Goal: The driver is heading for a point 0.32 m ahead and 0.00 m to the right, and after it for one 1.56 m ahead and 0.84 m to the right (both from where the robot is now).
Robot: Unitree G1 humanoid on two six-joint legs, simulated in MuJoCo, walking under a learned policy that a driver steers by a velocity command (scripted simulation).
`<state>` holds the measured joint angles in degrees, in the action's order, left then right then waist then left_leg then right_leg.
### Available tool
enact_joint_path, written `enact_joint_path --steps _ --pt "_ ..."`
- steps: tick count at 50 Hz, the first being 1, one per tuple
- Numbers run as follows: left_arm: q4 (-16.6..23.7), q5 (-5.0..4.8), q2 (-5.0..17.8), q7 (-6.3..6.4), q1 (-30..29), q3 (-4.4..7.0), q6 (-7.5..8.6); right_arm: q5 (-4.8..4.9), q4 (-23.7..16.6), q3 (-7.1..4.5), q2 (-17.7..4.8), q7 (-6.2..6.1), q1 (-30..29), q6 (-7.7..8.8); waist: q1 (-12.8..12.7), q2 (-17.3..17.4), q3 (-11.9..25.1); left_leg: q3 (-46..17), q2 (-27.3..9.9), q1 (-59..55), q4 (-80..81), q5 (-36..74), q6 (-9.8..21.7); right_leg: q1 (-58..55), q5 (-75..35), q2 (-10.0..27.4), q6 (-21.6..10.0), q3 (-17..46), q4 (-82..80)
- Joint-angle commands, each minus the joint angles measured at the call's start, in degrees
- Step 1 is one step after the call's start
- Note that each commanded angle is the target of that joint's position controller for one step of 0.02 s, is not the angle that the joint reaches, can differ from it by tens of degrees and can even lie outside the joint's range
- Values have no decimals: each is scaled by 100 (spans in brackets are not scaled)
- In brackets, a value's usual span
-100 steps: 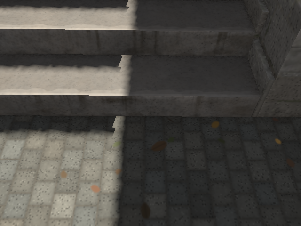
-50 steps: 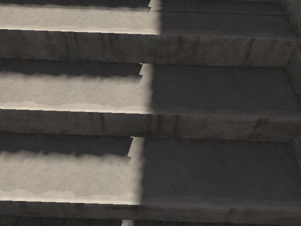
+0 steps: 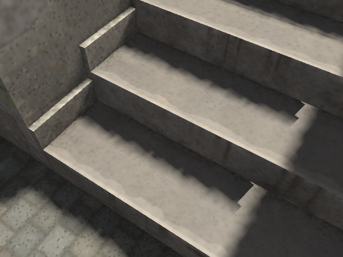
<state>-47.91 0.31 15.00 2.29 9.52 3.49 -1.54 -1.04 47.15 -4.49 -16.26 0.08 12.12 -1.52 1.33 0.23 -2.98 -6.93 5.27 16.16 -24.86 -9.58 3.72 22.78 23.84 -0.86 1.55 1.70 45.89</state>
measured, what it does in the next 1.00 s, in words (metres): steps on the spot: right foot, then left foot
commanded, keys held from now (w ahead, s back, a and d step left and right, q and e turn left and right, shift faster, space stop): q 0.04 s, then no key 0.40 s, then w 0.54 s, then e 0.02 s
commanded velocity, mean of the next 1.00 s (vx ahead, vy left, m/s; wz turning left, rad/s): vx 0.17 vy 0.00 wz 0.16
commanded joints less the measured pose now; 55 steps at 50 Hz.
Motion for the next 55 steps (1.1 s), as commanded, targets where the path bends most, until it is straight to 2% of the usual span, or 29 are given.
enact_joint_path --steps 1,4,5,6,7,8,9,10,12,18,20,22,23,24,25,27,29,33,35,38,39,40,41,42,43,45,49,53,55 --pt "415 -44 475 12 29 81 145 -23 -361 -249 -1003 77 -6 11 16 756 580 -1868 -1511 -782 445 1640 945 -50 143 -141 -108 18 -576" --pt "281 -66 427 53 646 51 229 32 -439 -232 -932 90 -308 -37 -323 720 697 -1862 -1212 -388 175 1338 505 -1220 -739 -180 -202 -77 -2196" --pt "276 2 602 93 710 82 271 67 -463 -175 -755 61 -276 -27 -319 461 702 -1705 -967 36 -73 650 213 -1737 -1042 239 -290 273 -2805" --pt "388 125 997 125 596 129 287 90 -517 -57 -334 49 -65 5 -145 -629 714 -1011 -369 626 -1002 -746 -82 -2066 -861 1543 -566 1535 -3382" --pt "546 143 1410 72 101 211 265 47 -583 -117 -508 5 -125 -9 -91 -1416 351 81 459 1169 -2068 -2165 -220 -1373 -1914 2370 -1333 2539 -3450" --pt "548 83 1108 17 158 166 275 -102 -516 -183 -804 16 -94 -26 -89 -927 335 -104 157 918 -3072 -2269 -266 -1010 -2484 2406 -1681 2328 -3323" --pt "551 -9 808 -29 -89 88 284 -76 -377 -206 -772 68 74 -46 98 -658 233 -196 116 788 -3423 -1946 -279 -889 -2624 2014 -1580 1760 -3221" --pt "584 0 698 -53 -317 67 276 -55 -268 -198 -715 107 238 -70 204 -628 139 -156 105 750 -3647 -1630 -344 -880 -2795 1597 -1365 1203 -3092" --pt "541 18 684 -29 -258 51 302 -53 -230 -150 -605 167 221 -96 97 -852 225 -76 125 899 -3511 -1424 -510 -1388 -3559 1259 -1236 742 -2861" --pt "140 29 807 -103 320 43 260 62 -254 81 -272 82 -305 -139 -346 -1095 435 496 -172 48 -1099 -1716 -584 -2069 -3974 1247 -1274 672 -2513" --pt "38 23 909 -134 324 76 199 85 -129 98 -282 30 -132 -114 -210 -1035 400 715 -159 -472 25 -952 -475 -1935 -4110 1177 -1156 689 -2316" --pt "-13 5 802 -142 368 59 208 -27 -24 106 -454 -34 -15 -5 -135 -610 520 207 -593 -1545 1021 541 -308 -1304 -3558 1103 -702 683 -2183" --pt "98 28 538 -191 353 -19 264 -128 -17 130 -659 -81 118 66 -197 74 903 -619 -1421 -2220 973 1178 -148 -791 -2338 838 -472 390 -1955" --pt "-33 -15 236 -180 451 -113 228 -7 94 157 -654 -66 -208 94 -409 839 628 -769 -1668 -1154 877 655 214 -1268 -802 388 -358 20 -2503" --pt "-74 100 441 -146 137 -85 214 20 57 127 -604 -37 -360 135 -248 676 428 -826 -1460 -1040 998 -964 280 -1278 -490 200 -353 -152 -2183" --pt "-22 129 571 -202 -206 -21 221 -52 172 45 -838 -32 -68 117 14 928 -194 -1315 -1556 -813 1565 -2841 488 -522 -68 -67 -391 -449 -1478" --pt "13 131 515 -277 -239 -15 267 -37 301 20 -840 -27 195 153 95 1180 -599 -1671 -1813 -816 1890 -2984 703 1 81 51 -478 -416 -1005" --pt "28 63 483 -348 -269 4 435 -57 371 -8 -704 1 223 318 30 831 -411 -1399 -1831 -1322 1850 -1966 844 321 117 242 -540 -324 -761" --pt "-14 81 392 -352 -147 -11 468 -11 363 -35 -719 30 62 377 -99 791 -294 -1048 -1658 -968 1725 -1635 789 -335 -199 162 -547 -485 -1321" --pt "-447 156 421 -258 926 44 538 47 302 -3 -545 41 -258 443 -640 321 18 -515 -1202 457 796 -1440 508 -2567 -954 18 -528 -490 -2313" --pt "-549 233 745 -183 1445 105 593 8 166 105 -201 46 -486 500 -887 -401 122 -23 -797 1046 -320 -1313 284 -3055 -130 850 -627 623 -2972" --pt "-641 196 1501 -197 1942 295 625 52 -83 164 -6 62 -622 529 -1021 -1705 103 734 -120 2057 -1699 -1781 46 -3215 1510 2028 -1178 2787 -4001" --pt "-686 212 1306 -229 1817 274 614 -83 -108 39 -487 52 -724 510 -790 -1054 -338 408 -401 2370 -2754 -1968 123 -2691 1755 2404 -1483 3288 -4086" --pt "-503 173 978 -262 1290 191 639 -79 5 31 -463 110 -501 525 -449 -533 -483 211 -620 2359 -3121 -1420 173 -2401 1522 2184 -1426 2902 -4061" --pt "-420 191 823 -279 964 160 654 -45 203 54 -418 177 -253 531 -272 -495 -373 229 -764 2223 -3191 -995 168 -2361 957 1830 -1258 2302 -4078" --pt "-434 171 593 -256 919 80 732 -135 290 75 -334 254 -262 517 -201 -361 -160 462 -897 2076 -3250 -338 33 -2423 -778 1468 -1097 1407 -4038" --pt "-753 63 502 -222 1438 19 801 -184 185 156 -131 265 -708 460 -271 -401 42 848 -863 2113 -2986 99 -273 -2544 -3695 1222 -1139 463 -3674" --pt "-767 60 374 -167 1469 -86 649 -43 113 319 174 121 -1119 437 -295 -630 -12 1227 -556 1533 -1859 52 -389 -2243 -6325 955 -1110 68 -3000" --pt "-789 123 446 -158 1480 -82 602 32 116 333 79 -10 -1142 424 -307 -750 112 1300 -368 1100 -1434 130 -281 -2162 -6580 943 -1000 179 -2670"
Next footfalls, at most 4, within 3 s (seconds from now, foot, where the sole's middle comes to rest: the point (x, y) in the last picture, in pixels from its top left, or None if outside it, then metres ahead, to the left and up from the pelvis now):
0.10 right None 0.03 -0.12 -0.78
0.44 left None -0.02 0.10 -0.78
0.76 right None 0.08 -0.12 -0.78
1.20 left None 0.30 0.07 -0.78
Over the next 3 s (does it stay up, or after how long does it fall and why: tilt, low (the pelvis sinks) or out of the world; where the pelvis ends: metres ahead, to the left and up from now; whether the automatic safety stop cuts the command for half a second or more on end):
stays up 0.11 0.06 0.00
